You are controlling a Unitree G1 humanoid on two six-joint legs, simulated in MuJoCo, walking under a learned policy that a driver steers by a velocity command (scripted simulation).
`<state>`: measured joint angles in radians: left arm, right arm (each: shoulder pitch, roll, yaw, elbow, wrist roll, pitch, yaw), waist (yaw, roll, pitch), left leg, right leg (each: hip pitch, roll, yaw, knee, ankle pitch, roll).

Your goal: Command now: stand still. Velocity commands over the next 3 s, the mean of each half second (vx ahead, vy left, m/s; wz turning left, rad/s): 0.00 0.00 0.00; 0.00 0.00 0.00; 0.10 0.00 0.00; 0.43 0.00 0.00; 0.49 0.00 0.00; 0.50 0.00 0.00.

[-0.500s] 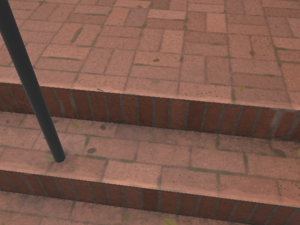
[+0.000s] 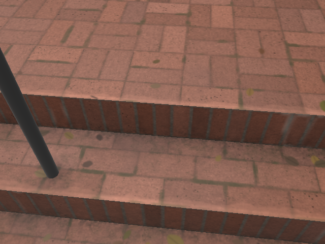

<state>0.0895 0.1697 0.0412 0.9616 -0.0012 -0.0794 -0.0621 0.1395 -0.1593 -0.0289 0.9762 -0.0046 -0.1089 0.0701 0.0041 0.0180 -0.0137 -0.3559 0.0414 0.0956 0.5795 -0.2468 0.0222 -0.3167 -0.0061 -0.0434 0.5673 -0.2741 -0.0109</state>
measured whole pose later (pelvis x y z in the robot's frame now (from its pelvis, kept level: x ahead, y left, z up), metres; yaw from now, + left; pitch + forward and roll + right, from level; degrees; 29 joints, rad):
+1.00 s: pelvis +0.01 +0.01 +0.00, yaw +0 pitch +2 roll +0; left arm 0.18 0.16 0.03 1.03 0.00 -0.07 -0.07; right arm 0.17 -0.16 -0.01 1.03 -0.01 -0.10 0.09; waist 0.00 0.00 -0.02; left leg -0.34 0.02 0.09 0.56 -0.26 0.03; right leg -0.30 -0.02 -0.03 0.56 -0.28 0.00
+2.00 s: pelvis +0.23 -0.09 +0.05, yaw +0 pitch +8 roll -2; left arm -0.02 0.13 -0.06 0.75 0.04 -0.04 -0.05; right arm 0.44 -0.21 -0.01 1.11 -0.06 -0.10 0.12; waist 0.01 0.06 -0.17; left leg -0.35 0.07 -0.14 1.00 -0.04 0.12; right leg -0.92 0.02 -0.08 1.31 -0.53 -0.07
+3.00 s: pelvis +0.77 -0.15 +0.37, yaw +0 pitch +9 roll -3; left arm -0.17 0.12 -0.08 0.74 0.04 -0.02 -0.09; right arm 0.49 -0.14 0.03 1.09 -0.06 -0.13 0.11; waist -0.07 0.08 -0.15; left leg -0.06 0.10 0.06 0.28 -0.18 0.06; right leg -1.03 0.00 -0.14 1.35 -0.50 -0.12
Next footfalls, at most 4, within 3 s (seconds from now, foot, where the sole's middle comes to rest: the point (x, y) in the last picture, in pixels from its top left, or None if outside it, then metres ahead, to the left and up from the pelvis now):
1.92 right None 0.34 -0.19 -0.60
2.50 left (177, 173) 0.63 -0.01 -0.42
2.96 right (240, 79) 0.92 -0.24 -0.25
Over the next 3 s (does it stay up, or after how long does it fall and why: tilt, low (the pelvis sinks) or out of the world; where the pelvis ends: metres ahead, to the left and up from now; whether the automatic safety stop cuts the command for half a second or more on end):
stays up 0.77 -0.15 0.37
